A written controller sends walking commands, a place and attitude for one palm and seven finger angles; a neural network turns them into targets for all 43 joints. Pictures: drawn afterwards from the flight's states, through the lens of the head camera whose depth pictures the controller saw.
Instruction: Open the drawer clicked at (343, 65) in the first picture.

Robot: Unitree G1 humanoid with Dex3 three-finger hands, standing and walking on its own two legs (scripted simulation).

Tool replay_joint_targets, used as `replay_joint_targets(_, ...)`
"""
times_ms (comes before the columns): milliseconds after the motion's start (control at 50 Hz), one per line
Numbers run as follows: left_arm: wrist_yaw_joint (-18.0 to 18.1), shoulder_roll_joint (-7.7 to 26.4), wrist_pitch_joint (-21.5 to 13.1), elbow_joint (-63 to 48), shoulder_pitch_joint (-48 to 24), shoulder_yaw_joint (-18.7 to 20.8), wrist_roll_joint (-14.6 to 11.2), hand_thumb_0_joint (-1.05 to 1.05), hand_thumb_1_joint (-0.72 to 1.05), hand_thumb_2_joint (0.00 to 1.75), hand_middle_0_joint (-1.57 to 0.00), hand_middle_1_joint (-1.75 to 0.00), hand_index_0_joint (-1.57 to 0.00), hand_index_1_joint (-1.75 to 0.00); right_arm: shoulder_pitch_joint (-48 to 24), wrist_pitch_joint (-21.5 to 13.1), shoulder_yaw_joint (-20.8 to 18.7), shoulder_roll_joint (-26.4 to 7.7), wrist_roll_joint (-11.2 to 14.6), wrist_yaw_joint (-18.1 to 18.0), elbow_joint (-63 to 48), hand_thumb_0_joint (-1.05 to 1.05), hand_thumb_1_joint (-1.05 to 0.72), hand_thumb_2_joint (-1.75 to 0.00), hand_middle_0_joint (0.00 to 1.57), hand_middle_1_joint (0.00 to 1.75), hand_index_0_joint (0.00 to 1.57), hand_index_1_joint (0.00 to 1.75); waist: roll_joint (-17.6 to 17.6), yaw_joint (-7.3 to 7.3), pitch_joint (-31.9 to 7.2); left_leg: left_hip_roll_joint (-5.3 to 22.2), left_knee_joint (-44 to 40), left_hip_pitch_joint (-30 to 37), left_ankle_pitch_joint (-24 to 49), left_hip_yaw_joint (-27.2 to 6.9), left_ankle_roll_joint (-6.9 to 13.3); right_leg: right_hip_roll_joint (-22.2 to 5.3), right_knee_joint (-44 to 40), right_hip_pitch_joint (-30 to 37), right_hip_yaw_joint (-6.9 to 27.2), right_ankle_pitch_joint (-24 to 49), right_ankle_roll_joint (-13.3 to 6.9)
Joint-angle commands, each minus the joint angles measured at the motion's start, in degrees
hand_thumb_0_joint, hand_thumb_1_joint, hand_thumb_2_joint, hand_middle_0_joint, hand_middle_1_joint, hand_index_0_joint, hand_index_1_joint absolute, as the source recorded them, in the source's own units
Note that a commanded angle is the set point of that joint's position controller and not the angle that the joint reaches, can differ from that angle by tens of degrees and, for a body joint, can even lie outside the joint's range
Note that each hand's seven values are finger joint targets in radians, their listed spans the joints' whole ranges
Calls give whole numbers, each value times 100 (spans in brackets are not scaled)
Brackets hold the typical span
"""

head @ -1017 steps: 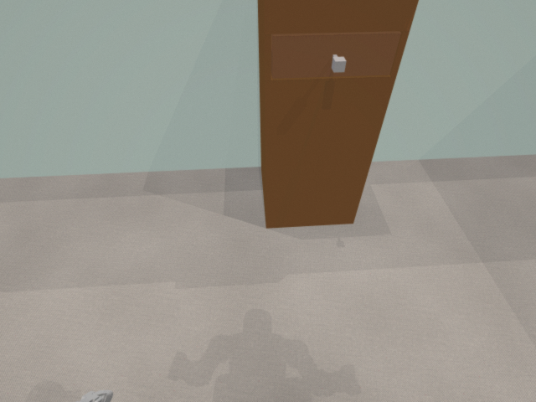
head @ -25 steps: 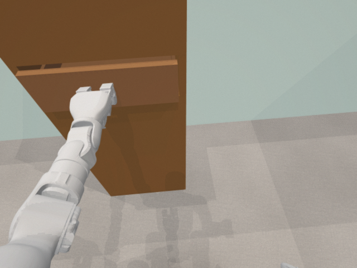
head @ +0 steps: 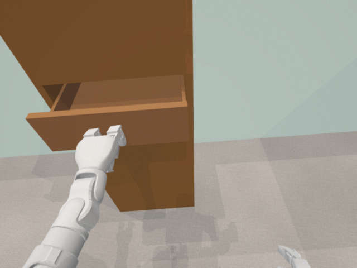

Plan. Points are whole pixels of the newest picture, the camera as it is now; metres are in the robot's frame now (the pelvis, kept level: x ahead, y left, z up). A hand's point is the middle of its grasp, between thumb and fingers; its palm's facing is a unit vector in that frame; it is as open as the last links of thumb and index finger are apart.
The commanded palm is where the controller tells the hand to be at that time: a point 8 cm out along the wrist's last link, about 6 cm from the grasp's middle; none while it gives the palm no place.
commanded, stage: pull the drawer open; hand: left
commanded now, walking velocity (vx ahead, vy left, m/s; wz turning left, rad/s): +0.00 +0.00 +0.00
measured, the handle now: (111, 143) +0.39 +0.20 +0.07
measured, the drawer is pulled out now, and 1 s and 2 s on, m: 0.13 0.30 0.28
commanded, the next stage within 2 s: open the thumb to release the handle in 1.08 s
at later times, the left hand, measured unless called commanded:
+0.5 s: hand (99, 208) +0.23 +0.19 +0.05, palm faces +0.05 -0.14 -0.99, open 6.5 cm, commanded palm +0.19 +0.21 +0.10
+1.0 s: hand (93, 244) +0.17 +0.18 +0.05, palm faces +0.05 -0.17 -0.98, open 6.5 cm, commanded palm +0.10 +0.20 +0.10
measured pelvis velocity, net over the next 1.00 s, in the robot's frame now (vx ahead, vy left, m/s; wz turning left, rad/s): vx -0.02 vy -0.03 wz -0.02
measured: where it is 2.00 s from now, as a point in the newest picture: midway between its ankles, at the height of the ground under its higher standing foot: outside the picture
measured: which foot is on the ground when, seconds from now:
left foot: down 0.00-1.00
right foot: down 0.00-1.00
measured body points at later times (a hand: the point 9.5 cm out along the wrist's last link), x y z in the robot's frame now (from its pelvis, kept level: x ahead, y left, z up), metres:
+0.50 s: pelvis -0.01 -0.02 +0.00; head -0.01 -0.05 +0.45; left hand +0.22 +0.19 +0.10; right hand +0.21 -0.22 -0.10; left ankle -0.05 +0.09 -0.73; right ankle -0.02 -0.10 -0.73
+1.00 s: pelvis -0.02 -0.03 +0.00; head -0.02 -0.07 +0.45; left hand +0.16 +0.18 +0.10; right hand +0.20 -0.24 -0.09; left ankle -0.05 +0.09 -0.73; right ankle -0.02 -0.10 -0.73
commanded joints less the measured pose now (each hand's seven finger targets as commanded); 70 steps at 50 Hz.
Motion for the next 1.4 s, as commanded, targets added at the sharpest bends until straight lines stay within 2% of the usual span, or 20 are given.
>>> replay_joint_targets(0, 190, 1023, 335, -1199, -810, 602, -9, 0, 90, 90, -40, -135, -40, -135, -795, -247, -87, -569, 9, -41, -848, 0, -90, -90, 20, 30, 20, 30, -533, 279, -1161, -57, -168, 458, 2532, -300, -97, -2, -127, 1149, 105, 2352, -25)
replay_joint_targets(60, 154, 1132, 369, -1422, -848, 668, 40, 0, 90, 90, -40, -135, -40, -135, -973, -232, -43, -519, -12, -90, -847, 0, -90, -90, 20, 30, 20, 30, -587, 291, -1103, -94, -203, 495, 2304, -283, -86, -19, -170, 1212, 148, 2220, -21)
replay_joint_targets(120, 106, 948, 370, -1566, -621, 542, 32, 0, 90, 90, -40, -135, -40, -135, -1112, -242, 13, -454, -33, -100, -859, 0, -90, -90, 20, 30, 20, 30, -610, 323, -940, -119, -227, 531, 2245, -296, -105, -21, -190, 1204, 128, 2191, -26)
replay_joint_targets(140, 98, 1112, 339, -1617, -359, 728, 27, 0, 90, 90, -40, -135, -40, -135, -1152, -244, 9, -457, -41, -92, -847, 0, -90, -90, 20, 30, 20, 30, -574, 381, -944, -115, -222, 557, 2262, -302, -118, -12, -205, 1259, 152, 2203, -39)
replay_joint_targets(220, 46, 941, 236, -2088, 251, 640, -11, 0, 90, 90, -40, -135, -40, -135, -1302, -280, 70, -361, -83, -62, -951, 0, -90, -90, 20, 30, 20, 30, -546, 461, -958, -148, -200, 582, 2389, -296, -121, -40, -158, 1422, 196, 2550, -23)
replay_joint_targets(340, 88, 1105, 42, -2893, 1604, 944, -60, 0, 90, 90, -40, -135, -40, -135, -1472, -349, 119, -316, -119, 47, -1045, 0, -90, -90, 20, 30, 20, 30, -460, 581, -885, -162, -201, 528, 2451, -282, -162, -66, -138, 1660, 335, 3068, -13)
replay_joint_targets(480, 277, 1002, 1, -3592, 2483, 933, -28, 0, 90, 90, -40, -135, -40, -135, -1582, -412, 139, -263, -177, 123, -1088, 0, -90, -90, 20, 30, 20, 30, -458, 616, -611, -155, -227, 385, 1970, -307, -142, -56, -186, 1506, 411, 2439, -30)
replay_joint_targets(540, 362, 1207, -51, -3755, 2848, 1187, -46, 0, 90, 90, -40, -135, -40, -135, -1620, -444, 128, -280, -179, 112, -1071, 0, -90, -90, 20, 30, 20, 30, -478, 651, -641, -166, -200, 364, 1806, -315, -142, -63, -221, 1539, 533, 2358, -30)
replay_joint_targets(600, 434, 1045, -70, -3764, 3007, 1059, -34, 0, 90, 90, -40, -135, -40, -135, -1637, -476, 130, -259, -201, 105, -1053, 0, -90, -90, 20, 30, 20, 30, -537, 636, -401, -167, -198, 266, 1545, -320, -122, -80, -264, 1327, 530, 1918, -18)
replay_joint_targets(640, 487, 1254, -126, -3900, 3234, 1304, -70, 0, 90, 90, -40, -135, -40, -135, -1654, -496, 110, -272, -199, 94, -1034, 0, -90, -90, 20, 30, 20, 30, -546, 670, -480, -172, -161, 295, 1501, -332, -132, -93, -300, 1416, 662, 1945, -24)
replay_joint_targets(720, 509, 1017, -235, -4209, 3811, 1106, -95, 0, 90, 90, -40, -135, -40, -135, -1666, -514, 107, -255, -214, 156, -1084, 0, -90, -90, 20, 30, 20, 30, -466, 693, -392, -175, -122, 269, 1535, -344, -121, -100, -241, 1297, 613, 1919, -30)
replay_joint_targets(800, 531, 1094, -348, -4407, 4454, 1235, -216, 0, 90, 90, -40, -135, -40, -135, -1707, -528, 129, -254, -213, 167, -1157, 0, -90, -90, 20, 30, 20, 30, -650, 730, -197, -168, -44, 177, 1285, -327, -100, -144, -322, 1218, 700, 1718, 13)
replay_joint_targets(900, 590, 1165, -460, -4686, 5271, 1346, -232, 0, 90, 90, -40, -135, -40, -135, -1719, -521, 183, -308, -206, 236, -1276, 0, -90, -90, 20, 30, 20, 30, -383, 814, -220, -147, 35, 85, 1344, -285, -132, -166, -268, 1261, 768, 1841, 4)
replay_joint_targets(940, 653, 1273, -443, -4762, 5299, 1466, -218, 0, 90, 90, -40, -135, -40, -135, -1738, -497, 185, -359, -207, 257, -1288, 0, -90, -90, 20, 30, 20, 30, -163, 795, -310, -140, 89, 102, 1420, -283, -159, -157, -235, 1264, 834, 1995, -20)
replay_joint_targets(1140, 973, 1223, -412, -5169, 5617, 1486, -145, 0, 90, 90, -40, -135, -40, -135, -1648, -465, 94, -409, -265, 382, -1331, 0, -90, -90, 20, 30, 20, 30, -163, 735, -750, -117, 391, 145, 2126, -327, -175, -138, 209, 1215, 782, 3277, -46)
replay_joint_targets(1160, 1045, 1210, -317, -4803, 3360, 1224, 144, 0, 90, 90, -40, -135, -40, -135, -1725, -390, 97, -451, -367, 299, -1029, 0, -90, -90, 20, 30, 20, 30, -279, 300, -416, -214, 401, 59, 1662, -446, -125, -121, 195, 650, 799, 2851, -58)
replay_joint_targets(1180, 1121, 1208, -295, -4527, 3451, 1472, 194, 0, 83, 87, -40, -134, -40, -134, -1612, -443, -4, -331, -374, 238, -1083, 0, -90, -90, 20, 30, 20, 30, -372, 500, -583, -176, 422, 101, 1539, -445, -103, -100, 175, 695, 753, 2404, -65)
replay_joint_targets(1220, 1178, 1140, -284, -4231, 3826, 1429, 241, 0, 69, 81, -38, -133, -38, -133, -1595, -510, 17, -304, -356, 197, -1067, 0, -90, -90, 20, 30, 20, 30, -289, 585, -677, -200, 432, 134, 1535, -441, -116, -88, 178, 742, 704, 2332, -65)
replay_joint_targets(1300, 1076, 1004, -101, -4286, 3602, 1177, 74, 0, 41, 69, -36, -130, -36, -130, -1651, -498, -17, -262, -276, 127, -1023, 0, -90, -90, 20, 30, 20, 30, -643, 605, -993, -197, 351, 244, 1745, -434, -129, -111, 220, 1090, 649, 2741, -8)
replay_joint_targets(1380, 828, 989, 104, -4213, 3452, 1016, -46, 0, 13, 57, -35, -127, -35, -127, -1765, -449, 68, -246, -199, 94, -994, 0, -90, -90, 20, 30, 20, 30, -721, 583, -625, -160, 184, 271, 1696, -419, -115, -105, 88, 1102, 547, 2490, 23)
